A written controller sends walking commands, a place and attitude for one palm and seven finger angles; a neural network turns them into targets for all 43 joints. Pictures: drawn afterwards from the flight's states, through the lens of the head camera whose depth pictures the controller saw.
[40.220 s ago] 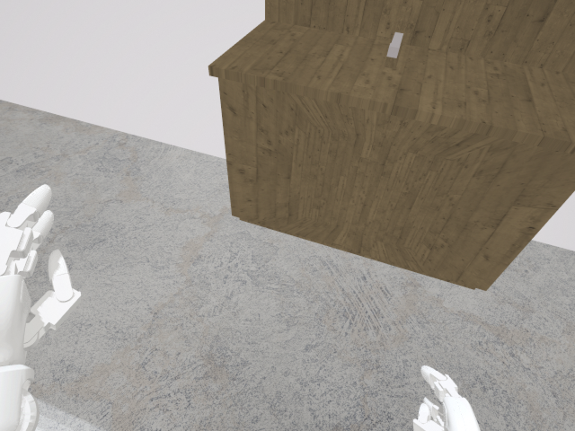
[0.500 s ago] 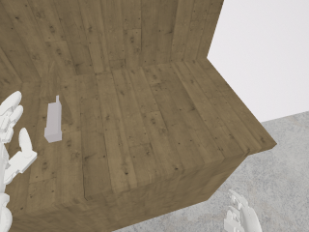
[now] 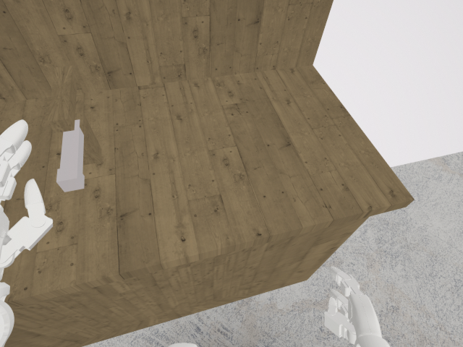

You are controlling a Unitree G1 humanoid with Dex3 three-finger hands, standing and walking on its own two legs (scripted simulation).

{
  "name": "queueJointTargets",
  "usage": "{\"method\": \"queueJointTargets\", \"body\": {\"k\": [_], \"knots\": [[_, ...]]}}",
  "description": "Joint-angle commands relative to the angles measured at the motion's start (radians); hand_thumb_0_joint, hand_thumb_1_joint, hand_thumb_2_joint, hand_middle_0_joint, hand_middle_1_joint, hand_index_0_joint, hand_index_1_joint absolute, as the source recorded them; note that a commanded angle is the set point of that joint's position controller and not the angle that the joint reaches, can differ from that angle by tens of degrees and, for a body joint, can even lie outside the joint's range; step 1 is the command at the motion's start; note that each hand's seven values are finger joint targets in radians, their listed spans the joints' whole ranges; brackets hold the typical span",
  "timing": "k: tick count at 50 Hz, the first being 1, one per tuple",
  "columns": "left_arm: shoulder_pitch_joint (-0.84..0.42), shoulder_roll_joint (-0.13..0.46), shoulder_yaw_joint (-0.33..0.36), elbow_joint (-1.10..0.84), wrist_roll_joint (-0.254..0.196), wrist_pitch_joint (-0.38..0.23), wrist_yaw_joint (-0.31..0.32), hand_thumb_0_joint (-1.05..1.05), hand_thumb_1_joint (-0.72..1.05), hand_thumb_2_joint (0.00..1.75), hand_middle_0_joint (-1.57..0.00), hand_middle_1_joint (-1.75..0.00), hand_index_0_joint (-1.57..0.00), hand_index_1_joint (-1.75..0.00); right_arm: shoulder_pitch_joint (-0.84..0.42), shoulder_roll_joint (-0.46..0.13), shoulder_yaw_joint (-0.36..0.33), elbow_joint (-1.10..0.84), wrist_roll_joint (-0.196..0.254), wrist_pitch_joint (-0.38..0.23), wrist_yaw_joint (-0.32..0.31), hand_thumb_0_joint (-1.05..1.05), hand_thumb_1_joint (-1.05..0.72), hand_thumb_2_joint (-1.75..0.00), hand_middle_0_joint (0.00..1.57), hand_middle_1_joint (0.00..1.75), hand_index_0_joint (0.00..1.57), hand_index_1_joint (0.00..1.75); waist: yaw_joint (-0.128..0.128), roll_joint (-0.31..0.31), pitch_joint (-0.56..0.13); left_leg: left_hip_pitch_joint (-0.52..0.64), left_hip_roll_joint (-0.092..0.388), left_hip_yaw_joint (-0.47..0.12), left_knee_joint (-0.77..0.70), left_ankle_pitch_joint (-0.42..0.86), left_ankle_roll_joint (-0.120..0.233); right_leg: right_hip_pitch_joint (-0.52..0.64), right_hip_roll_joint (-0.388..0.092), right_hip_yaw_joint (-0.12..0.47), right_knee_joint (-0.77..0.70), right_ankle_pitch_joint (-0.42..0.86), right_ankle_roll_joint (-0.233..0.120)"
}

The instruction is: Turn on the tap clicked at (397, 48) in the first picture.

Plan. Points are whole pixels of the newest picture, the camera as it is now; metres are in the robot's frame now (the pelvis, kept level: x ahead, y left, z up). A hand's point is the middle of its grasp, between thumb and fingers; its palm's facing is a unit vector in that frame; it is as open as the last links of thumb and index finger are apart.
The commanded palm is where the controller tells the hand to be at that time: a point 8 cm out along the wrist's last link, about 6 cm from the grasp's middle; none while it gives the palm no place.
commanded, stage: shuffle to correct the standing spot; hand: left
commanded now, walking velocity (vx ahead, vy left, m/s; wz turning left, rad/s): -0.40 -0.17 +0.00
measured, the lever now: (71, 178) +0.32 +0.29 +0.10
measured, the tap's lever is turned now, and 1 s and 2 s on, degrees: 0 0 0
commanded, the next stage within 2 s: come to a stop and stand still in 0.20 s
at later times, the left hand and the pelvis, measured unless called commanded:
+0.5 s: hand (57, 303) +0.14 +0.21 +0.14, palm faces +0.36 -0.83 -0.43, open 7.4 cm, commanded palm +0.09 +0.24 +0.18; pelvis -0.07 -0.04 +0.00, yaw +2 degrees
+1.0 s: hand (7, 271) +0.16 +0.24 +0.20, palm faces +0.55 -0.74 -0.38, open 7.4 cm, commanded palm +0.05 +0.23 +0.18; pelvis -0.10 -0.06 -0.02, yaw +2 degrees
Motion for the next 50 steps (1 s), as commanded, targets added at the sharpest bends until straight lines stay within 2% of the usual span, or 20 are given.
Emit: {"method": "queueJointTargets", "body": {"k": [1,6,10,12,15,19,23,25,26,27,32,36,40,42,43,44,45,46,48,50], "knots": [[-0.033,0.168,0.118,-0.301,0.003,-0.101,0.005,0.00,0.90,0.90,-0.20,-0.30,-0.20,-0.30,-0.032,-0.146,-0.079,-0.148,-0.009,-0.063,-0.009,0.00,-0.90,-0.90,0.20,0.30,0.20,0.30,-0.014,0.185,-0.216,0.026,0.278,-0.205,-0.090,0.323,0.003,0.078,-0.053,0.025,0.050,-0.015,-0.019],[0.000,0.193,0.170,-0.315,-0.005,-0.132,-0.006,0.00,0.90,0.90,-0.20,-0.30,-0.20,-0.30,-0.025,-0.142,-0.093,-0.134,-0.012,-0.083,-0.015,0.00,-0.90,-0.90,0.20,0.30,0.20,0.30,-0.016,0.119,-0.252,-0.029,0.234,-0.174,0.038,0.241,0.005,0.104,-0.089,0.071,0.008,0.165,-0.041],[0.036,0.188,0.170,-0.264,-0.019,-0.129,0.010,0.00,0.90,0.90,-0.20,-0.30,-0.20,-0.30,0.015,-0.124,-0.105,-0.090,-0.013,-0.074,-0.017,0.00,-0.90,-0.90,0.20,0.30,0.20,0.30,-0.038,-0.127,-0.295,-0.028,0.000,-0.057,0.376,-0.197,-0.054,-0.020,-0.321,0.297,-0.185,0.303,-0.135],[0.041,0.214,0.207,-0.267,-0.016,-0.124,0.023,0.00,0.90,0.90,-0.20,-0.30,-0.20,-0.30,-0.028,-0.112,-0.109,-0.084,-0.010,-0.082,-0.023,0.00,-0.90,-0.90,0.20,0.30,0.20,0.30,-0.011,-0.131,-0.272,-0.146,-0.011,-0.101,0.527,-0.329,-0.057,0.027,-0.374,0.328,-0.222,0.197,-0.187],[0.155,0.164,0.173,-0.195,-0.011,-0.104,0.033,0.00,0.90,0.90,-0.20,-0.30,-0.20,-0.30,-0.038,-0.073,-0.076,-0.055,-0.022,-0.064,-0.026,0.00,-0.90,-0.90,0.20,0.30,0.20,0.30,-0.023,-0.100,-0.285,-0.185,0.019,-0.083,0.347,-0.328,-0.059,0.113,-0.318,0.239,-0.127,0.268,-0.205],[0.182,0.178,0.171,-0.227,-0.018,-0.068,0.064,0.00,0.90,0.90,-0.20,-0.30,-0.20,-0.30,-0.011,-0.112,-0.066,-0.083,0.002,-0.046,-0.034,0.00,-0.90,-0.90,0.20,0.30,0.20,0.30,-0.032,-0.023,-0.339,-0.018,-0.002,-0.009,0.060,-0.209,-0.029,0.110,-0.284,0.294,-0.167,0.024,-0.123],[0.038,0.184,0.128,-0.301,0.004,-0.074,0.086,0.00,0.90,0.90,-0.20,-0.30,-0.20,-0.30,0.013,-0.159,-0.085,-0.089,0.001,-0.057,-0.051,0.00,-0.90,-0.90,0.20,0.30,0.20,0.30,-0.025,0.017,-0.310,0.130,0.072,-0.017,-0.198,-0.049,0.018,0.159,-0.145,0.170,-0.129,-0.109,0.013],[0.018,0.182,0.119,-0.303,0.015,-0.058,0.085,0.00,0.90,0.90,-0.20,-0.30,-0.20,-0.30,-0.001,-0.178,-0.093,-0.093,0.010,-0.054,-0.051,0.00,-0.90,-0.90,0.20,0.30,0.20,0.30,-0.016,0.088,-0.293,0.172,0.143,-0.045,-0.211,0.063,0.034,0.170,-0.080,0.116,-0.059,-0.040,0.054],[-0.018,0.191,0.116,-0.311,0.011,-0.054,0.083,0.00,0.90,0.90,-0.20,-0.30,-0.20,-0.30,-0.039,-0.164,-0.079,-0.098,0.013,-0.051,-0.048,0.00,-0.90,-0.90,0.20,0.30,0.20,0.30,-0.020,0.259,-0.238,0.070,0.177,-0.125,-0.232,-0.048,0.048,0.143,-0.079,0.080,0.003,-0.125,0.036],[-0.052,0.172,0.099,-0.303,0.026,-0.043,0.080,0.00,0.90,0.90,-0.20,-0.30,-0.20,-0.30,-0.056,-0.163,-0.075,-0.096,0.015,-0.051,-0.042,0.00,-0.90,-0.90,0.20,0.30,0.20,0.30,-0.019,0.311,-0.161,-0.044,0.203,-0.145,-0.255,-0.120,0.060,0.159,-0.052,0.042,0.081,-0.124,0.018],[-0.096,0.141,0.081,-0.096,0.035,-0.001,0.049,0.00,0.90,0.90,-0.20,-0.30,-0.20,-0.30,-0.015,-0.181,-0.097,-0.074,0.022,-0.037,-0.008,0.00,-0.90,-0.90,0.20,0.30,0.20,0.30,-0.034,0.108,-0.069,-0.145,0.177,-0.117,-0.145,-0.126,0.052,0.203,-0.018,0.001,0.071,-0.080,0.013],[-0.117,0.112,0.053,0.015,0.028,0.015,0.022,0.00,0.90,0.90,-0.20,-0.30,-0.20,-0.30,-0.013,-0.173,-0.084,-0.067,0.028,-0.016,0.000,0.00,-0.90,-0.90,0.20,0.30,0.20,0.30,-0.042,0.044,0.048,-0.236,0.126,-0.119,-0.113,-0.440,0.062,0.092,-0.011,0.060,0.029,-0.291,0.010],[-0.191,0.108,0.028,-0.060,0.022,0.012,0.005,0.00,0.90,0.90,-0.20,-0.30,-0.20,-0.30,-0.020,-0.168,-0.075,-0.072,0.021,-0.021,0.007,0.00,-0.90,-0.90,0.20,0.30,0.20,0.30,-0.051,-0.074,0.024,-0.104,0.039,-0.080,0.051,-0.404,0.055,-0.061,-0.053,0.179,-0.112,-0.421,0.004],[-0.203,0.141,0.052,-0.135,0.025,0.006,0.012,0.00,0.90,0.90,-0.20,-0.30,-0.20,-0.30,-0.016,-0.159,-0.072,-0.067,0.012,-0.028,0.010,0.00,-0.90,-0.90,0.20,0.30,0.20,0.30,-0.052,-0.124,-0.040,-0.007,-0.015,-0.046,0.157,-0.345,0.045,-0.115,-0.124,0.276,-0.223,-0.514,-0.011],[-1.097,0.834,0.547,-0.273,0.114,-0.066,0.028,0.00,0.90,0.90,-0.20,-0.30,-0.20,-0.30,0.094,-0.094,-0.052,0.038,-0.044,-0.118,-0.002,0.00,-0.90,-0.90,0.20,0.30,0.20,0.30,-0.022,-0.191,0.012,0.024,-0.052,0.105,0.153,-0.080,-0.035,-0.100,-0.003,0.213,-0.199,0.003,0.044],[-0.887,0.513,0.326,-0.026,0.040,-0.043,0.018,0.00,0.90,0.90,-0.20,-0.30,-0.20,-0.30,-0.041,-0.089,-0.020,-0.012,0.018,-0.114,0.020,0.00,-0.90,-0.90,0.20,0.30,0.20,0.30,-0.025,0.219,-0.134,0.060,0.046,-0.064,-0.049,-0.051,-0.035,0.021,-0.176,0.185,-0.022,0.083,-0.127],[-0.697,0.372,0.244,-0.067,0.034,-0.070,0.015,0.00,0.90,0.90,-0.20,-0.30,-0.20,-0.30,-0.001,-0.091,-0.019,-0.038,-0.003,-0.121,0.041,0.00,-0.90,-0.90,0.20,0.30,0.20,0.30,-0.020,0.350,-0.219,0.118,0.087,-0.112,-0.121,0.075,-0.056,0.073,-0.077,0.160,0.119,0.169,-0.093],[-0.632,0.308,0.194,0.000,0.042,-0.090,0.004,0.00,0.90,0.90,-0.20,-0.30,-0.20,-0.30,-0.017,-0.143,-0.042,-0.052,-0.020,-0.142,0.042,0.00,-0.90,-0.90,0.20,0.30,0.20,0.30,-0.013,0.510,-0.207,-0.030,0.161,-0.182,-0.178,-0.132,-0.027,0.116,-0.054,0.135,0.214,-0.008,-0.054],[-0.355,0.164,0.091,0.004,0.023,-0.099,-0.001,0.00,0.90,0.90,-0.20,-0.30,-0.20,-0.30,-0.043,-0.128,-0.050,-0.080,0.016,-0.139,0.062,0.00,-0.90,-0.90,0.20,0.30,0.20,0.30,0.011,0.490,-0.146,-0.198,0.146,-0.114,-0.156,-0.274,0.050,0.223,-0.073,0.127,0.230,-0.006,0.012],[-0.173,0.124,0.081,-0.061,0.010,-0.101,-0.006,0.00,0.90,0.90,-0.20,-0.30,-0.20,-0.30,-0.004,-0.131,-0.063,-0.102,0.029,-0.127,0.084,0.00,-0.90,-0.90,0.20,0.30,0.20,0.30,0.016,0.154,-0.239,-0.174,0.063,-0.049,-0.066,-0.173,0.012,0.364,-0.075,0.146,0.098,0.059,0.030]]}}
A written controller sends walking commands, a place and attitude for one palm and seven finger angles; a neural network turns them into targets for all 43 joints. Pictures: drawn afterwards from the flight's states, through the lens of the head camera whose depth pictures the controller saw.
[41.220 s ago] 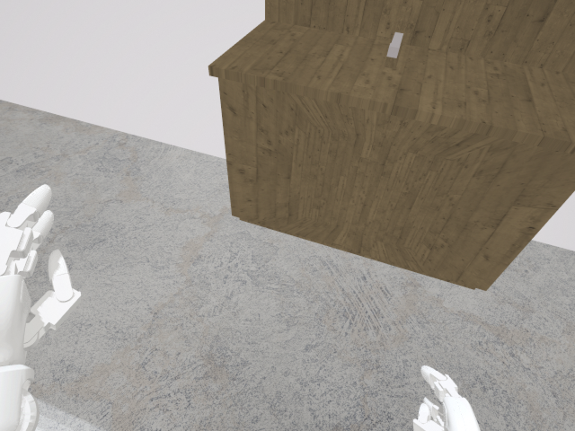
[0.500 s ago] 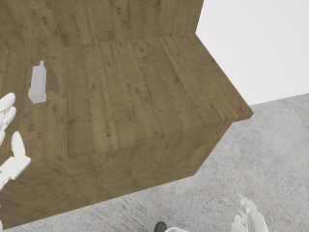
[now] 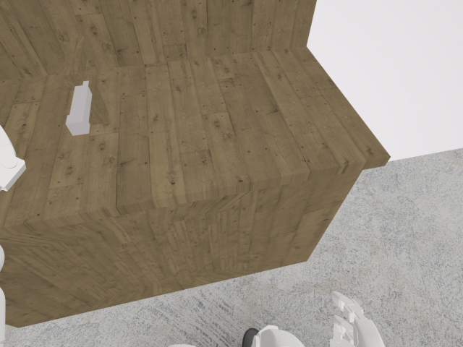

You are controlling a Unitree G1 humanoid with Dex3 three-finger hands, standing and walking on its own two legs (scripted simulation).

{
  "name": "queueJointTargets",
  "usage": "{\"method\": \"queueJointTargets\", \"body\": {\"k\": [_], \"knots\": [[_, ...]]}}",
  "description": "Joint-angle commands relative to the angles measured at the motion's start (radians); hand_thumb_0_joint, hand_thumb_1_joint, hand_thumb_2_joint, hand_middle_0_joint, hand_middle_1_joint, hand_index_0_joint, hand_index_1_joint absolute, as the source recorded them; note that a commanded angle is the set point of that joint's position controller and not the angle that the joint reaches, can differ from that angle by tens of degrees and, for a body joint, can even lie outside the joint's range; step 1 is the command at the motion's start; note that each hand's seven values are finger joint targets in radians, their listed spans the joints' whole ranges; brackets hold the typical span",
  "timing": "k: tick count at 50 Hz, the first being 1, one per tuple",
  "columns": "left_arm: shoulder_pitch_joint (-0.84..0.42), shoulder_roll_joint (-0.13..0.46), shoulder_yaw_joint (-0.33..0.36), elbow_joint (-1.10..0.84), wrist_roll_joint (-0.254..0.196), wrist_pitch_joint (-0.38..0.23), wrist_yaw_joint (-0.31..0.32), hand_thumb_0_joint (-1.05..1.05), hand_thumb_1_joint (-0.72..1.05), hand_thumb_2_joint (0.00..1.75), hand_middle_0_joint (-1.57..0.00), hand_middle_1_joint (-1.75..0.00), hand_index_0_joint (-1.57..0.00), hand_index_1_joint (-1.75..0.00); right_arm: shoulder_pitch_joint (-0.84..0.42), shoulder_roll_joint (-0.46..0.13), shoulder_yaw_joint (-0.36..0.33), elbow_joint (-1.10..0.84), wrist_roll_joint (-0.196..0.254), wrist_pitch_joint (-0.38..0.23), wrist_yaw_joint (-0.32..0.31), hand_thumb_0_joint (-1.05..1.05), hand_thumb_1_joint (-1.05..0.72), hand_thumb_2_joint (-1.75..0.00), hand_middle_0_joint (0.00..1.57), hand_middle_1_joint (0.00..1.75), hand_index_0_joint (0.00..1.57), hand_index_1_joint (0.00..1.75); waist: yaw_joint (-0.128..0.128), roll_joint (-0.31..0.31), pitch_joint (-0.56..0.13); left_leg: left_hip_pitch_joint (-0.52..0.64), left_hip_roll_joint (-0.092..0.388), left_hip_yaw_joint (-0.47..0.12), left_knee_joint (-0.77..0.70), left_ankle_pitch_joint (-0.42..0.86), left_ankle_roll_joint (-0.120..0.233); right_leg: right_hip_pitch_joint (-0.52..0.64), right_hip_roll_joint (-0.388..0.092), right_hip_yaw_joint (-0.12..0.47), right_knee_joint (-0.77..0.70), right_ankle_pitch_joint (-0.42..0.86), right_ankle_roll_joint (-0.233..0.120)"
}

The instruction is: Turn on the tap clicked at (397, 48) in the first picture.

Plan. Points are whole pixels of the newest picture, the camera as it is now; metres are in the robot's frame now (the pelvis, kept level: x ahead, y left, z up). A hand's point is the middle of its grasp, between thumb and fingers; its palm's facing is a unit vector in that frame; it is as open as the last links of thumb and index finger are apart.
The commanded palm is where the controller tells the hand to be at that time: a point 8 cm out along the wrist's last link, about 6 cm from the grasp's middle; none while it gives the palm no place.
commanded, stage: come to a stop and stand still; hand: left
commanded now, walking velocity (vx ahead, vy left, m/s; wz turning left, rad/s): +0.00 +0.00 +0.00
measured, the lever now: (78, 124) +0.42 +0.33 +0.12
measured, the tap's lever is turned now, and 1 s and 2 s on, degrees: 0 0 0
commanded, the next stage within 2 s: look again from close up in 0.22 s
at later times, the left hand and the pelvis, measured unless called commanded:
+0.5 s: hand (51, 189) +0.25 +0.26 +0.18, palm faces +0.40 -0.84 -0.36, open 7.4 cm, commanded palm +0.19 +0.29 +0.20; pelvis +0.03 +0.01 +0.02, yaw +0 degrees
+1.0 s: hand (30, 165) +0.28 +0.31 +0.18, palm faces +0.37 -0.85 -0.37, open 7.4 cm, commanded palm +0.22 +0.33 +0.20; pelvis +0.05 +0.06 +0.02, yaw +0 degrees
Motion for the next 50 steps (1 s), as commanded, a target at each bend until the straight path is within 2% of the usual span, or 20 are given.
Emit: {"method": "queueJointTargets", "body": {"k": [1,3,4,5,6,7,9,10,11,13,15,18,22,24,28,29,33,41,46,50], "knots": [[0.246,0.091,0.009,-0.327,-0.017,-0.109,-0.005,0.00,0.90,0.90,-0.20,-0.30,-0.20,-0.30,-0.064,-0.106,-0.064,-0.196,0.025,-0.046,0.019,0.00,-0.90,-0.90,0.20,0.30,0.20,0.30,0.002,-0.048,-0.310,-0.299,0.046,-0.031,-0.147,-0.028,0.053,0.507,-0.114,0.185,-0.134,-0.071,0.067],[0.300,0.140,0.072,-0.267,-0.036,-0.094,-0.008,0.00,0.90,0.90,-0.20,-0.30,-0.20,-0.30,-0.048,-0.105,-0.070,-0.187,0.032,-0.033,-0.001,0.00,-0.90,-0.90,0.20,0.30,0.20,0.30,0.008,-0.407,-0.288,-0.219,-0.002,0.000,-0.013,-0.108,0.049,0.383,-0.173,0.284,-0.387,-0.393,0.079],[0.343,0.162,0.115,-0.192,-0.045,-0.075,-0.001,0.00,0.90,0.90,-0.20,-0.30,-0.20,-0.30,-0.051,-0.114,-0.082,-0.175,0.039,-0.020,-0.009,0.00,-0.90,-0.90,0.20,0.30,0.20,0.30,0.000,-0.409,-0.275,-0.169,-0.009,0.009,0.038,-0.094,0.044,0.298,-0.208,0.329,-0.455,-0.489,0.067],[0.303,0.155,0.108,-0.218,-0.050,-0.072,-0.005,0.00,0.90,0.90,-0.20,-0.30,-0.20,-0.30,-0.061,-0.101,-0.073,-0.181,0.039,-0.012,-0.018,0.00,-0.90,-0.90,0.20,0.30,0.20,0.30,-0.012,-0.416,-0.260,-0.149,-0.005,-0.009,0.045,-0.077,0.040,0.246,-0.217,0.313,-0.474,-0.496,0.063],[0.274,0.182,0.136,-0.215,-0.048,-0.068,-0.003,0.00,0.90,0.90,-0.20,-0.30,-0.20,-0.30,-0.073,-0.101,-0.072,-0.168,0.034,-0.009,-0.027,0.00,-0.90,-0.90,0.20,0.30,0.20,0.30,-0.023,-0.371,-0.254,-0.116,0.004,-0.016,0.005,-0.057,0.038,0.212,-0.210,0.289,-0.468,-0.463,0.048],[0.257,0.170,0.129,-0.226,-0.046,-0.066,-0.005,0.00,0.90,0.90,-0.20,-0.30,-0.20,-0.30,-0.075,-0.101,-0.063,-0.158,0.027,-0.007,-0.034,0.00,-0.90,-0.90,0.20,0.30,0.20,0.30,-0.036,-0.266,-0.259,-0.067,0.010,-0.015,-0.084,-0.045,0.041,0.188,-0.195,0.249,-0.439,-0.427,0.032],[0.212,0.187,0.116,-0.319,-0.034,-0.080,0.001,0.00,0.90,0.90,-0.20,-0.30,-0.20,-0.30,-0.092,-0.115,-0.044,-0.160,0.011,-0.006,-0.047,0.00,-0.90,-0.90,0.20,0.30,0.20,0.30,-0.040,0.093,-0.249,-0.045,0.027,-0.037,-0.273,-0.014,0.043,0.216,-0.126,0.193,-0.332,-0.317,0.030],[0.215,0.164,0.089,-0.307,-0.028,-0.088,0.001,0.00,0.90,0.90,-0.20,-0.30,-0.20,-0.30,-0.091,-0.122,-0.044,-0.163,0.005,-0.012,-0.049,0.00,-0.90,-0.90,0.20,0.30,0.20,0.30,-0.037,0.217,-0.236,-0.110,0.056,-0.064,-0.315,-0.040,0.052,0.269,-0.102,0.165,-0.263,-0.243,0.040],[0.200,0.144,0.062,-0.330,-0.019,-0.093,0.001,0.00,0.90,0.90,-0.20,-0.30,-0.20,-0.30,-0.089,-0.123,-0.043,-0.171,0.007,-0.016,-0.045,0.00,-0.90,-0.90,0.20,0.30,0.20,0.30,-0.029,0.272,-0.242,-0.156,0.081,-0.072,-0.309,-0.028,0.068,0.323,-0.091,0.149,-0.205,-0.154,0.059],[0.198,0.126,0.033,-0.370,-0.012,-0.093,0.002,0.00,0.90,0.90,-0.20,-0.30,-0.20,-0.30,-0.086,-0.119,-0.042,-0.179,0.015,-0.028,-0.042,0.00,-0.90,-0.90,0.20,0.30,0.20,0.30,-0.010,0.217,-0.258,-0.190,0.072,-0.038,-0.286,-0.078,0.067,0.368,-0.108,0.169,-0.231,-0.180,0.084],[0.175,0.106,-0.008,-0.399,0.000,-0.085,0.003,0.00,0.90,0.90,-0.20,-0.30,-0.20,-0.30,-0.085,-0.114,-0.039,-0.190,0.011,-0.040,-0.048,0.00,-0.90,-0.90,0.20,0.30,0.20,0.30,-0.016,0.111,-0.224,-0.165,0.045,-0.032,-0.269,-0.127,0.061,0.312,-0.109,0.189,-0.313,-0.287,0.075],[0.138,0.093,-0.033,-0.390,0.013,-0.072,0.011,0.00,0.90,0.90,-0.20,-0.30,-0.20,-0.30,-0.074,-0.120,-0.041,-0.183,0.005,-0.051,-0.047,0.00,-0.90,-0.90,0.20,0.30,0.20,0.30,-0.020,-0.005,-0.189,-0.103,0.015,-0.025,-0.206,-0.054,0.053,0.242,-0.121,0.224,-0.406,-0.350,0.075],[0.149,0.095,-0.016,-0.320,0.018,-0.061,0.022,0.00,0.90,0.90,-0.20,-0.30,-0.20,-0.30,-0.067,-0.121,-0.043,-0.177,0.002,-0.040,-0.052,0.00,-0.90,-0.90,0.20,0.30,0.20,0.30,-0.026,0.011,-0.209,-0.076,0.023,-0.035,-0.235,-0.020,0.047,0.250,-0.112,0.203,-0.406,-0.325,0.067],[0.181,0.104,-0.001,-0.310,0.018,-0.057,0.020,0.00,0.90,0.90,-0.20,-0.30,-0.20,-0.30,-0.079,-0.120,-0.041,-0.180,0.005,-0.030,-0.049,0.00,-0.90,-0.90,0.20,0.30,0.20,0.30,-0.027,0.058,-0.221,-0.072,0.028,-0.037,-0.265,-0.002,0.042,0.268,-0.096,0.183,-0.381,-0.278,0.060],[0.202,0.078,-0.030,-0.325,0.017,-0.056,0.012,0.00,0.90,0.90,-0.20,-0.30,-0.20,-0.30,-0.084,-0.118,-0.037,-0.201,0.004,-0.018,-0.047,0.00,-0.90,-0.90,0.20,0.30,0.20,0.30,-0.025,0.091,-0.208,-0.144,0.044,-0.045,-0.311,0.013,0.040,0.345,-0.080,0.149,-0.336,-0.178,0.055],[0.204,0.091,-0.018,-0.340,0.017,-0.057,0.009,0.00,0.90,0.90,-0.20,-0.30,-0.20,-0.30,-0.096,-0.117,-0.032,-0.202,0.005,-0.018,-0.043,0.00,-0.90,-0.90,0.20,0.30,0.20,0.30,-0.026,0.108,-0.214,-0.131,0.048,-0.047,-0.325,0.048,0.036,0.347,-0.067,0.133,-0.316,-0.135,0.050],[0.215,0.083,-0.023,-0.349,0.013,-0.050,0.008,0.00,0.90,0.90,-0.20,-0.30,-0.20,-0.30,-0.091,-0.121,-0.035,-0.214,0.000,-0.014,-0.043,0.00,-0.90,-0.90,0.20,0.30,0.20,0.30,-0.023,0.023,-0.228,-0.140,0.056,-0.060,-0.312,0.141,0.031,0.398,-0.072,0.120,-0.292,-0.011,0.047],[0.173,0.087,-0.019,-0.413,0.000,-0.042,0.003,0.00,0.90,0.90,-0.20,-0.30,-0.20,-0.30,-0.103,-0.121,-0.044,-0.224,0.005,-0.002,-0.038,0.00,-0.90,-0.90,0.20,0.30,0.20,0.30,-0.028,0.135,-0.251,-0.067,0.099,-0.080,-0.291,0.531,-0.037,0.392,-0.043,0.037,-0.144,0.306,0.046],[0.222,0.090,-0.003,-0.462,-0.005,-0.035,-0.002,0.00,0.90,0.90,-0.20,-0.30,-0.20,-0.30,-0.106,-0.117,-0.058,-0.234,0.004,0.012,-0.027,0.00,-0.90,-0.90,0.20,0.30,0.20,0.30,-0.026,0.142,-0.290,0.014,0.140,-0.090,-0.242,0.768,-0.066,0.336,-0.032,0.008,-0.094,0.240,0.046],[0.261,0.072,-0.003,-0.467,-0.013,-0.030,-0.004,0.00,0.90,0.90,-0.20,-0.30,-0.20,-0.30,-0.113,-0.111,-0.057,-0.238,0.003,0.025,-0.022,0.00,-0.90,-0.90,0.20,0.30,0.20,0.30,-0.032,0.151,-0.278,-0.003,0.142,-0.086,-0.227,0.753,-0.073,0.332,-0.035,0.001,-0.106,0.210,0.039]]}}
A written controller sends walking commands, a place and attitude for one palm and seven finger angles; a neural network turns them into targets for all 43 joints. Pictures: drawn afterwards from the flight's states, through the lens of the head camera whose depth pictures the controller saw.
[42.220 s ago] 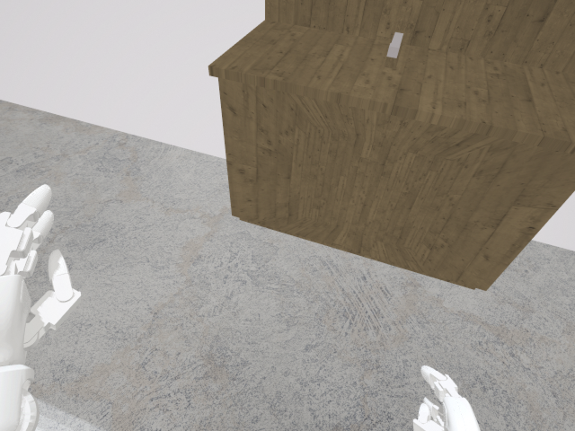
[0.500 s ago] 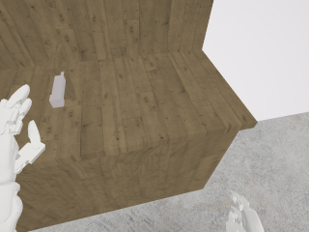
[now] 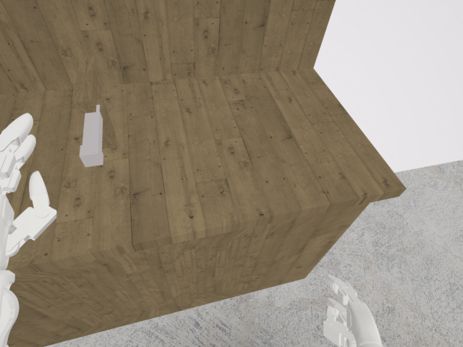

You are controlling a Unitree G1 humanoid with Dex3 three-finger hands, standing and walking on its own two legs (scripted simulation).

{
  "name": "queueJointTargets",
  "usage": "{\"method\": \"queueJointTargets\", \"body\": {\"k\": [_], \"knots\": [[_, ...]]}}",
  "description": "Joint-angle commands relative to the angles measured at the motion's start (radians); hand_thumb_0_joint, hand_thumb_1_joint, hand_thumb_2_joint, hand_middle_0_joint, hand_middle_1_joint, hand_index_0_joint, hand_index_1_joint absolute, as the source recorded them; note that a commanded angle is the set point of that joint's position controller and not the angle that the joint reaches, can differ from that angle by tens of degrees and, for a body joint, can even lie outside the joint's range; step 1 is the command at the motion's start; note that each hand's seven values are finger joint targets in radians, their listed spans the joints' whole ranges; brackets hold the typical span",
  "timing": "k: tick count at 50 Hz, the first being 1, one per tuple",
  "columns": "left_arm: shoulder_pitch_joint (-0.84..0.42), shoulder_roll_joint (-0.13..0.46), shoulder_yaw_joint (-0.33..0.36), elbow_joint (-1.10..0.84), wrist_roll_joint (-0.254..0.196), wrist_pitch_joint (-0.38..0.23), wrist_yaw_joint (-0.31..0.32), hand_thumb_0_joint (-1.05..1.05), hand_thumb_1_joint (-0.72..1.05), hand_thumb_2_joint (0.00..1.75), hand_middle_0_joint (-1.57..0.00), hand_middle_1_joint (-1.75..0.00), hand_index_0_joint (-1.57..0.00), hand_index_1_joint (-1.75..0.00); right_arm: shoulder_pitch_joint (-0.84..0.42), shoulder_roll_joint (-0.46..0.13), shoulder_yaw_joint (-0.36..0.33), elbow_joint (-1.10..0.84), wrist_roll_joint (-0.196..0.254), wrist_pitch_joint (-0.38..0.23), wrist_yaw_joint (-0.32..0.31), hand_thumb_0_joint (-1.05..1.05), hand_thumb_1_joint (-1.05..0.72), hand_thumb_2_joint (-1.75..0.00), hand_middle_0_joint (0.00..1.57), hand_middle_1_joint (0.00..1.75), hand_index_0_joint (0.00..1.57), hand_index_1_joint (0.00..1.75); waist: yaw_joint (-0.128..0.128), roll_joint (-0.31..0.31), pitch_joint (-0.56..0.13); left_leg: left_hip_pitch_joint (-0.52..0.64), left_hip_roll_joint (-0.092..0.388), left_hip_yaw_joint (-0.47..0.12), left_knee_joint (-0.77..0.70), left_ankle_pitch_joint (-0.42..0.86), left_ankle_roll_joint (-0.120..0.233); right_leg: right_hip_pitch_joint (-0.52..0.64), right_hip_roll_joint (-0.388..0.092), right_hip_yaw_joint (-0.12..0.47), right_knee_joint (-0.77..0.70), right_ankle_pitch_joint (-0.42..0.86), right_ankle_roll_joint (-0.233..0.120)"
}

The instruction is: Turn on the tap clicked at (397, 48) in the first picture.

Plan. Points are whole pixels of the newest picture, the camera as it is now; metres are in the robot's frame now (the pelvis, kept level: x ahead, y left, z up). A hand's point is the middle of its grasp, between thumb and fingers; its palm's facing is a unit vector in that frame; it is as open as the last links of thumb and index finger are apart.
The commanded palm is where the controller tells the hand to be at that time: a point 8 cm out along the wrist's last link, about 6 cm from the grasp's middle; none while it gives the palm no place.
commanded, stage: come to a stop and stand still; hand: left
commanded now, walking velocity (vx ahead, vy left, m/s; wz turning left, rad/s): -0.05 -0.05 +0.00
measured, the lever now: (91, 155) +0.37 +0.28 +0.11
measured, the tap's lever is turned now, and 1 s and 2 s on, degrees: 0 0 0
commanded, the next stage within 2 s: look again from close up in 1.10 s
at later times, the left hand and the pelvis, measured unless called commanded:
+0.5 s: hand (84, 252) +0.19 +0.20 +0.15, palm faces +0.29 -0.87 -0.40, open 7.4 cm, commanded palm +0.13 +0.25 +0.18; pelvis -0.03 -0.03 -0.01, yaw +0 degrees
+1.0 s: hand (64, 286) +0.15 +0.21 +0.15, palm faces +0.35 -0.85 -0.39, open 7.4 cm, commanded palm +0.10 +0.24 +0.18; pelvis -0.07 -0.03 +0.00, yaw -1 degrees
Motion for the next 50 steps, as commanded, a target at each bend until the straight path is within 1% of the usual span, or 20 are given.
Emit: {"method": "queueJointTargets", "body": {"k": [1,7,8,9,10,14,15,17,18,20,23,24,25,27,30,33,36,38,41,50], "knots": [[-0.027,0.156,0.107,-0.240,-0.005,-0.068,0.021,0.00,0.90,0.90,-0.20,-0.30,-0.20,-0.30,-0.070,-0.138,-0.067,-0.166,0.005,-0.037,-0.011,0.00,-0.90,-0.90,0.20,0.30,0.20,0.30,-0.006,0.150,-0.227,-0.092,0.176,-0.081,-0.043,0.684,-0.135,0.232,-0.023,-0.014,0.042,0.227,0.001],[-0.026,0.144,0.097,-0.191,-0.008,-0.067,0.037,0.00,0.90,0.90,-0.20,-0.30,-0.20,-0.30,-0.073,-0.145,-0.056,-0.153,0.004,-0.027,-0.027,0.00,-0.90,-0.90,0.20,0.30,0.20,0.30,-0.015,0.122,-0.190,-0.195,0.130,-0.073,-0.098,0.272,-0.097,0.272,-0.053,0.058,-0.013,0.243,-0.008],[-1.116,0.950,0.627,-0.472,0.196,-0.199,0.034,0.00,0.90,0.90,-0.20,-0.30,-0.20,-0.30,0.106,-0.225,-0.051,-0.072,-0.077,-0.101,-0.037,0.00,-0.90,-0.90,0.20,0.30,0.20,0.30,-0.020,0.170,-0.114,-0.478,0.130,-0.072,0.067,0.365,-0.025,0.389,0.036,0.015,0.143,0.248,0.023],[-0.758,0.492,0.381,-0.040,0.061,-0.139,0.032,0.00,0.90,0.90,-0.20,-0.30,-0.20,-0.30,-0.014,-0.081,-0.049,-0.061,0.015,-0.079,-0.024,0.00,-0.90,-0.90,0.20,0.30,0.20,0.30,-0.015,0.342,-0.213,-0.193,0.213,-0.153,0.080,0.644,-0.086,0.119,-0.108,-0.023,0.158,0.123,-0.090],[-0.484,0.330,0.250,-0.007,0.045,-0.119,0.014,0.00,0.90,0.90,-0.20,-0.30,-0.20,-0.30,-0.009,-0.112,-0.058,-0.073,-0.003,-0.072,-0.004,0.00,-0.90,-0.90,0.20,0.30,0.20,0.30,-0.022,0.342,-0.225,-0.064,0.190,-0.142,0.022,0.835,-0.139,0.068,-0.054,0.005,0.180,0.111,-0.083],[-0.095,0.064,0.034,-0.051,-0.019,-0.095,-0.040,0.00,0.90,0.90,-0.20,-0.30,-0.20,-0.30,-0.022,-0.141,-0.084,-0.146,0.015,-0.066,0.048,0.00,-0.90,-0.90,0.20,0.30,0.20,0.30,-0.015,0.313,-0.269,0.011,0.189,-0.081,0.028,0.749,-0.088,0.049,-0.043,-0.002,0.202,0.041,-0.026],[-0.055,0.058,0.009,-0.092,-0.017,-0.090,-0.041,0.00,0.90,0.90,-0.20,-0.30,-0.20,-0.30,-0.014,-0.146,-0.081,-0.157,0.019,-0.057,0.056,0.00,-0.90,-0.90,0.20,0.30,0.20,0.30,-0.015,0.229,-0.255,-0.082,0.184,-0.073,0.045,0.697,-0.086,0.139,-0.053,-0.002,0.156,0.120,-0.023],[-0.031,0.098,0.034,-0.101,-0.023,-0.080,-0.028,0.00,0.90,0.90,-0.20,-0.30,-0.20,-0.30,-0.034,-0.160,-0.078,-0.160,0.037,-0.045,0.048,0.00,-0.90,-0.90,0.20,0.30,0.20,0.30,-0.007,-0.100,-0.237,-0.262,0.128,-0.056,0.114,0.395,-0.073,0.299,-0.083,0.080,0.059,0.284,-0.034],[-0.019,0.147,0.084,-0.074,-0.026,-0.077,-0.015,0.00,0.90,0.90,-0.20,-0.30,-0.20,-0.30,-0.033,-0.162,-0.085,-0.149,0.037,-0.044,0.031,0.00,-0.90,-0.90,0.20,0.30,0.20,0.30,-0.007,-0.264,-0.234,-0.250,0.081,-0.050,0.155,0.189,-0.061,0.270,-0.129,0.151,-0.026,0.223,-0.051],[-0.009,0.203,0.158,-0.036,-0.039,-0.080,0.011,0.00,0.90,0.90,-0.20,-0.30,-0.20,-0.30,-0.048,-0.145,-0.070,-0.142,0.040,-0.028,-0.003,0.00,-0.90,-0.90,0.20,0.30,0.20,0.30,-0.015,-0.337,-0.209,-0.179,0.057,-0.044,0.091,-0.054,-0.049,0.116,-0.187,0.196,-0.144,-0.111,-0.056],[-0.038,0.245,0.206,-0.095,-0.034,-0.103,0.020,0.00,0.90,0.90,-0.20,-0.30,-0.20,-0.30,-0.089,-0.135,-0.049,-0.138,0.022,-0.027,-0.048,0.00,-0.90,-0.90,0.20,0.30,0.20,0.30,-0.017,-0.064,-0.146,-0.147,0.061,-0.051,-0.021,-0.082,-0.027,0.017,-0.151,0.204,-0.209,-0.417,-0.024],[-0.095,0.304,0.239,-0.196,-0.024,-0.120,0.028,0.00,0.90,0.90,-0.20,-0.30,-0.20,-0.30,-0.106,-0.145,-0.040,-0.140,0.011,-0.029,-0.052,0.00,-0.90,-0.90,0.20,0.30,0.20,0.30,-0.016,0.117,-0.147,-0.150,0.074,-0.060,-0.074,-0.089,-0.021,0.035,-0.128,0.190,-0.168,-0.376,-0.025],[-0.088,0.238,0.179,-0.181,-0.023,-0.131,0.024,0.00,0.90,0.90,-0.20,-0.30,-0.20,-0.30,-0.101,-0.132,-0.032,-0.135,0.005,-0.035,-0.055,0.00,-0.90,-0.90,0.20,0.30,0.20,0.30,-0.019,0.244,-0.137,-0.205,0.097,-0.074,-0.121,-0.134,-0.012,0.087,-0.109,0.153,-0.121,-0.328,-0.017],[-0.118,0.227,0.152,-0.217,-0.003,-0.143,0.027,0.00,0.90,0.90,-0.20,-0.30,-0.20,-0.30,-0.086,-0.138,-0.031,-0.140,0.009,-0.060,-0.050,0.00,-0.90,-0.90,0.20,0.30,0.20,0.30,-0.006,0.364,-0.144,-0.331,0.120,-0.072,-0.168,-0.210,0.004,0.236,-0.072,0.099,-0.028,-0.206,-0.003],[-0.133,0.197,0.107,-0.206,0.002,-0.137,0.032,0.00,0.90,0.90,-0.20,-0.30,-0.20,-0.30,-0.066,-0.145,-0.038,-0.133,0.010,-0.089,-0.048,0.00,-0.90,-0.90,0.20,0.30,0.20,0.30,-0.003,0.182,-0.182,-0.259,0.097,-0.044,-0.097,-0.103,-0.012,0.240,-0.084,0.108,-0.085,-0.157,0.007],[-0.094,0.157,0.074,-0.102,0.004,-0.118,0.032,0.00,0.90,0.90,-0.20,-0.30,-0.20,-0.30,-0.029,-0.152,-0.046,-0.118,0.009,-0.101,-0.049,0.00,-0.90,-0.90,0.20,0.30,0.20,0.30,-0.003,-0.021,-0.146,-0.208,0.061,-0.038,-0.044,-0.154,-0.020,0.132,-0.111,0.170,-0.223,-0.368,0.012],[-0.058,0.133,0.053,0.012,0.002,-0.094,0.030,0.00,0.90,0.90,-0.20,-0.30,-0.20,-0.30,-0.012,-0.155,-0.050,-0.097,0.017,-0.086,-0.053,0.00,-0.90,-0.90,0.20,0.30,0.20,0.30,-0.012,-0.108,-0.111,-0.136,0.043,-0.019,0.052,-0.131,-0.021,-0.021,-0.135,0.194,-0.292,-0.485,0.005],[-0.076,0.130,0.043,0.011,0.004,-0.088,0.030,0.00,0.90,0.90,-0.20,-0.30,-0.20,-0.30,-0.011,-0.157,-0.049,-0.091,0.016,-0.078,-0.054,0.00,-0.90,-0.90,0.20,0.30,0.20,0.30,-0.021,-0.089,-0.124,-0.113,0.046,-0.020,0.047,-0.103,-0.018,-0.033,-0.136,0.178,-0.269,-0.456,-0.001],[-0.096,0.150,0.052,-0.053,0.012,-0.093,0.035,0.00,0.90,0.90,-0.20,-0.30,-0.20,-0.30,-0.042,-0.155,-0.043,-0.108,0.014,-0.072,-0.051,0.00,-0.90,-0.90,0.20,0.30,0.20,0.30,-0.018,0.086,-0.140,-0.188,0.079,-0.046,-0.095,-0.115,-0.011,0.102,-0.073,0.113,-0.146,-0.312,0.021],[-0.120,0.172,0.082,-0.171,0.035,-0.095,0.040,0.00,0.90,0.90,-0.20,-0.30,-0.20,-0.30,-0.062,-0.146,-0.047,-0.141,0.010,-0.085,-0.035,0.00,-0.90,-0.90,0.20,0.30,0.20,0.30,-0.007,0.095,-0.094,-0.347,0.112,-0.054,-0.143,-0.245,0.000,0.211,-0.040,0.080,-0.056,-0.282,0.028]]}}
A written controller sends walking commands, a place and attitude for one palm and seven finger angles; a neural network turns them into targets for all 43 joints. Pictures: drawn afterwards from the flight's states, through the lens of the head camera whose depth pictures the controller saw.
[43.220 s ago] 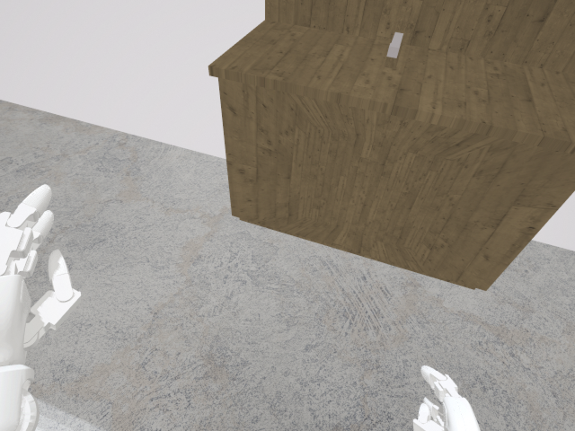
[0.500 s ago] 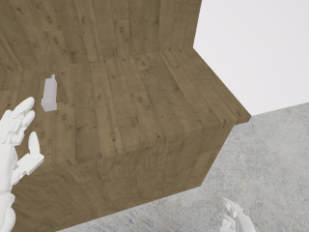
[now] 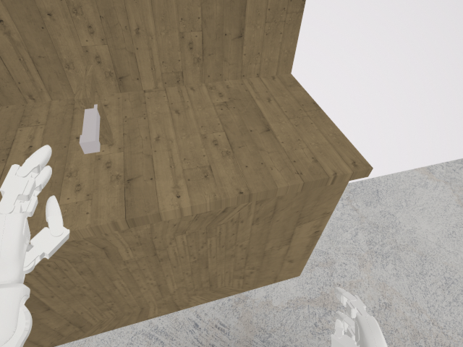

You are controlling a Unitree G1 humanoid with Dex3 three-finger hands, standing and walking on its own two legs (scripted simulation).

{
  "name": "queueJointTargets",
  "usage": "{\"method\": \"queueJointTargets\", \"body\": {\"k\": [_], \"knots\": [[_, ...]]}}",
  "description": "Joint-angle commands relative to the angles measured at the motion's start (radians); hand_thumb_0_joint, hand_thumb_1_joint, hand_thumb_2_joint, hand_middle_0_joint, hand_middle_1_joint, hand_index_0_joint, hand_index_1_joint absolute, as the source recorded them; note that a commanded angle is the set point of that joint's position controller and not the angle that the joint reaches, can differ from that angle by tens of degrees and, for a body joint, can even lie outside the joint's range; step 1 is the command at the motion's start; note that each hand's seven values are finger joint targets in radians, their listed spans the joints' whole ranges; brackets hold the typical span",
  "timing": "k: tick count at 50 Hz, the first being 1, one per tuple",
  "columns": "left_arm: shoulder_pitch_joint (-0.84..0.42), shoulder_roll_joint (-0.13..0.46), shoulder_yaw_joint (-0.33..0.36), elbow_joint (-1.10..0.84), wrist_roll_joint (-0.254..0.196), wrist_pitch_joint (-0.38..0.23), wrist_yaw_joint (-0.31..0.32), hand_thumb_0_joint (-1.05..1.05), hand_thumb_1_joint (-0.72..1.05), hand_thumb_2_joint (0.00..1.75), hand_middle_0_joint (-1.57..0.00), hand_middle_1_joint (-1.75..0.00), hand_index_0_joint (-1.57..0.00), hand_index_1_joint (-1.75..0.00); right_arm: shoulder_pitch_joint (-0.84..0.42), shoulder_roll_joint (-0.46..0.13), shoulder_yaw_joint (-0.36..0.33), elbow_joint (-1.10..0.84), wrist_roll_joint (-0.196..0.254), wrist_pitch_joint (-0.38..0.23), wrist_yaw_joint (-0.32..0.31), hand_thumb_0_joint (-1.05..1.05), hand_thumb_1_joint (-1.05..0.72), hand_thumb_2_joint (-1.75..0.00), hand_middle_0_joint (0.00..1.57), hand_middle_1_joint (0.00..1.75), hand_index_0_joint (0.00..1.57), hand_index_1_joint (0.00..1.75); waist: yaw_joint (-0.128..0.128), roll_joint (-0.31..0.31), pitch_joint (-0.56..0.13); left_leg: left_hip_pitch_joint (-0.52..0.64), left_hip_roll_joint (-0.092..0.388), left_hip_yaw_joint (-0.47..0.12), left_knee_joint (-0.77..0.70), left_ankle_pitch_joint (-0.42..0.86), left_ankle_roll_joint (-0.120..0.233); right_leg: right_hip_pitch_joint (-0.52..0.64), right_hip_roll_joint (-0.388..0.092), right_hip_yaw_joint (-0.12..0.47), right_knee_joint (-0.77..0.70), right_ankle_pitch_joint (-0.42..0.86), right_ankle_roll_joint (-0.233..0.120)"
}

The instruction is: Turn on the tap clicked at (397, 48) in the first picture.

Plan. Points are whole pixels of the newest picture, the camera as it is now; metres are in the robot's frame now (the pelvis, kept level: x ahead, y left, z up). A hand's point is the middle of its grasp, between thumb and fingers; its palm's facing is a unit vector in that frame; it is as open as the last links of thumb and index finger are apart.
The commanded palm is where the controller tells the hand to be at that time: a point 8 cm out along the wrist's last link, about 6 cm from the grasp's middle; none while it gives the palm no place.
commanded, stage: come to a stop and stand still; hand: left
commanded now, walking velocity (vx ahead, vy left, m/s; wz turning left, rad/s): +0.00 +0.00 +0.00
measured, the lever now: (90, 143) +0.43 +0.32 +0.11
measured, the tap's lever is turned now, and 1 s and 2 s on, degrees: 0 0 0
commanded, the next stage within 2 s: look again from close up in 0.10 s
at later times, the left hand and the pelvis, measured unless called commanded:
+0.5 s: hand (34, 217) +0.22 +0.28 +0.17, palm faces +0.43 -0.81 -0.39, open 7.4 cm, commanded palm +0.16 +0.31 +0.18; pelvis +0.01 +0.03 +0.00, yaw +1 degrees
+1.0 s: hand (50, 192) +0.26 +0.29 +0.17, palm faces +0.41 -0.82 -0.40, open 7.4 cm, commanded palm +0.20 +0.32 +0.18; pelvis +0.06 +0.03 +0.00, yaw +3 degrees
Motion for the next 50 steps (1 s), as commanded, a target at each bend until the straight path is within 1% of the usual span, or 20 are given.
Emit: {"method": "queueJointTargets", "body": {"k": [1,7,10,12,15,17,18,21,23,25,27,31,33,36,39,41,44,46,49,50], "knots": [[-0.164,0.212,0.146,-0.276,0.002,-0.085,0.032,0.00,0.90,0.90,-0.20,-0.30,-0.20,-0.30,-0.106,-0.121,-0.055,-0.159,0.000,-0.055,-0.006,0.00,-0.90,-0.90,0.20,0.30,0.20,0.30,0.001,0.069,-0.070,-0.279,0.070,-0.070,-0.193,-0.299,0.023,0.245,-0.064,0.093,-0.057,-0.264,0.031],[-0.139,0.186,0.128,-0.210,-0.004,-0.073,0.021,0.00,0.90,0.90,-0.20,-0.30,-0.20,-0.30,-0.081,-0.123,-0.058,-0.128,0.001,-0.045,-0.002,0.00,-0.90,-0.90,0.20,0.30,0.20,0.30,-0.012,-0.032,-0.086,-0.143,0.015,-0.041,-0.015,-0.253,0.008,0.085,-0.114,0.157,-0.169,-0.389,0.009],[-0.127,0.168,0.108,-0.245,-0.010,-0.067,0.018,0.00,0.90,0.90,-0.20,-0.30,-0.20,-0.30,-0.081,-0.122,-0.055,-0.117,0.000,-0.040,-0.001,0.00,-0.90,-0.90,0.20,0.30,0.20,0.30,-0.027,0.030,-0.108,-0.080,0.014,-0.054,-0.021,-0.236,0.006,0.028,-0.114,0.141,-0.140,-0.391,0.001],[-0.116,0.181,0.124,-0.277,-0.006,-0.069,0.024,0.00,0.90,0.90,-0.20,-0.30,-0.20,-0.30,-0.095,-0.126,-0.056,-0.125,0.000,-0.042,-0.001,0.00,-0.90,-0.90,0.20,0.30,0.20,0.30,-0.018,0.101,-0.090,-0.188,0.054,-0.107,-0.133,-0.314,0.018,0.106,-0.070,0.100,-0.044,-0.351,0.017],[-0.118,0.191,0.150,-0.309,0.008,-0.070,0.032,0.00,0.90,0.90,-0.20,-0.30,-0.20,-0.30,-0.130,-0.123,-0.062,-0.147,0.012,-0.045,0.002,0.00,-0.90,-0.90,0.20,0.30,0.20,0.30,-0.006,0.226,-0.062,-0.412,0.187,-0.225,-0.348,-0.446,0.060,0.275,-0.003,0.014,0.284,-0.178,0.047],[-0.123,0.201,0.167,-0.298,0.011,-0.076,0.034,0.00,0.90,0.90,-0.20,-0.30,-0.20,-0.30,-0.134,-0.119,-0.070,-0.150,0.010,-0.041,0.008,0.00,-0.90,-0.90,0.20,0.30,0.20,0.30,-0.001,0.177,-0.046,-0.388,0.200,-0.213,-0.297,-0.338,0.064,0.264,-0.019,0.018,0.221,-0.142,0.041],[-0.134,0.204,0.165,-0.299,0.013,-0.078,0.034,0.00,0.90,0.90,-0.20,-0.30,-0.20,-0.30,-0.131,-0.117,-0.068,-0.152,0.009,-0.041,0.011,0.00,-0.90,-0.90,0.20,0.30,0.20,0.30,0.003,0.113,-0.051,-0.357,0.185,-0.195,-0.241,-0.267,0.058,0.283,-0.031,0.018,0.129,-0.110,0.036],[-0.155,0.196,0.148,-0.259,0.004,-0.085,0.032,0.00,0.90,0.90,-0.20,-0.30,-0.20,-0.30,-0.135,-0.127,-0.058,-0.146,0.004,-0.052,0.009,0.00,-0.90,-0.90,0.20,0.30,0.20,0.30,-0.010,0.038,-0.018,-0.285,0.108,-0.159,-0.146,-0.153,0.019,0.232,-0.068,0.081,-0.040,-0.078,0.002],[-0.143,0.177,0.127,-0.235,0.002,-0.088,0.027,0.00,0.90,0.90,-0.20,-0.30,-0.20,-0.30,-0.110,-0.125,-0.059,-0.139,0.000,-0.060,0.005,0.00,-0.90,-0.90,0.20,0.30,0.20,0.30,-0.008,0.025,-0.025,-0.243,0.056,-0.123,-0.137,-0.271,0.008,0.147,-0.092,0.165,-0.122,-0.313,-0.010],[-0.110,0.150,0.106,-0.218,-0.001,-0.088,0.024,0.00,0.90,0.90,-0.20,-0.30,-0.20,-0.30,-0.087,-0.122,-0.056,-0.129,-0.004,-0.056,0.001,0.00,-0.90,-0.90,0.20,0.30,0.20,0.30,-0.017,0.068,-0.032,-0.190,0.047,-0.130,-0.141,-0.259,0.009,0.091,-0.091,0.178,-0.148,-0.373,-0.020],[-0.123,0.153,0.102,-0.251,0.000,-0.093,0.030,0.00,0.90,0.90,-0.20,-0.30,-0.20,-0.30,-0.085,-0.126,-0.060,-0.126,-0.005,-0.058,-0.001,0.00,-0.90,-0.90,0.20,0.30,0.20,0.30,-0.016,0.074,-0.086,-0.145,0.056,-0.136,-0.151,-0.152,0.008,0.123,-0.082,0.165,-0.110,-0.277,-0.019],[-0.114,0.174,0.125,-0.282,-0.005,-0.088,0.046,0.00,0.90,0.90,-0.20,-0.30,-0.20,-0.30,-0.110,-0.115,-0.054,-0.136,-0.008,-0.050,-0.007,0.00,-0.90,-0.90,0.20,0.30,0.20,0.30,-0.006,0.092,-0.168,-0.099,0.097,-0.155,-0.172,0.121,-0.022,0.226,-0.073,0.097,-0.007,0.054,-0.005],[-0.117,0.184,0.137,-0.296,-0.008,-0.085,0.050,0.00,0.90,0.90,-0.20,-0.30,-0.20,-0.30,-0.112,-0.111,-0.056,-0.145,-0.008,-0.044,-0.010,0.00,-0.90,-0.90,0.20,0.30,0.20,0.30,-0.004,0.080,-0.175,-0.116,0.097,-0.143,-0.172,0.168,-0.042,0.267,-0.080,0.097,-0.007,0.117,-0.003],[-0.095,0.184,0.141,-0.324,-0.020,-0.082,0.053,0.00,0.90,0.90,-0.20,-0.30,-0.20,-0.30,-0.119,-0.114,-0.064,-0.154,-0.004,-0.034,-0.011,0.00,-0.90,-0.90,0.20,0.30,0.20,0.30,-0.008,0.079,-0.189,-0.059,0.095,-0.135,-0.127,0.391,-0.074,0.267,-0.089,0.081,0.021,0.276,-0.015],[-0.048,0.197,0.162,-0.345,-0.025,-0.078,0.052,0.00,0.90,0.90,-0.20,-0.30,-0.20,-0.30,-0.127,-0.112,-0.065,-0.160,-0.003,-0.021,-0.009,0.00,-0.90,-0.90,0.20,0.30,0.20,0.30,-0.010,0.127,-0.217,0.005,0.106,-0.129,-0.104,0.572,-0.099,0.247,-0.090,0.061,0.049,0.333,-0.018],[-0.020,0.179,0.149,-0.350,-0.031,-0.077,0.050,0.00,0.90,0.90,-0.20,-0.30,-0.20,-0.30,-0.118,-0.113,-0.072,-0.166,-0.003,-0.010,-0.008,0.00,-0.90,-0.90,0.20,0.30,0.20,0.30,-0.009,0.133,-0.224,0.024,0.124,-0.132,-0.086,0.648,-0.105,0.230,-0.089,0.038,0.052,0.293,-0.021],[0.026,0.193,0.174,-0.357,-0.035,-0.070,0.049,0.00,0.90,0.90,-0.20,-0.30,-0.20,-0.30,-0.128,-0.109,-0.071,-0.171,-0.002,0.000,-0.008,0.00,-0.90,-0.90,0.20,0.30,0.20,0.30,-0.012,0.117,-0.242,0.051,0.131,-0.125,-0.059,0.696,-0.100,0.219,-0.089,0.030,0.046,0.303,-0.024],[0.024,0.177,0.157,-0.354,-0.040,-0.068,0.049,0.00,0.90,0.90,-0.20,-0.30,-0.20,-0.30,-0.120,-0.117,-0.076,-0.173,-0.002,0.010,-0.010,0.00,-0.90,-0.90,0.20,0.30,0.20,0.30,-0.013,0.113,-0.228,0.017,0.132,-0.130,-0.054,0.645,-0.102,0.229,-0.099,0.036,0.041,0.307,-0.035],[0.020,0.192,0.172,-0.352,-0.042,-0.065,0.056,0.00,0.90,0.90,-0.20,-0.30,-0.20,-0.30,-0.135,-0.117,-0.069,-0.169,-0.001,0.015,-0.018,0.00,-0.90,-0.90,0.20,0.30,0.20,0.30,-0.018,0.097,-0.226,-0.016,0.116,-0.125,-0.066,0.464,-0.083,0.235,-0.120,0.083,0.028,0.348,-0.038],[0.022,0.168,0.151,-0.323,-0.046,-0.063,0.056,0.00,0.90,0.90,-0.20,-0.30,-0.20,-0.30,-0.126,-0.114,-0.065,-0.168,-0.005,0.020,-0.020,0.00,-0.90,-0.90,0.20,0.30,0.20,0.30,-0.020,0.074,-0.223,-0.031,0.111,-0.123,-0.066,0.391,-0.073,0.235,-0.132,0.090,0.017,0.330,-0.037]]}}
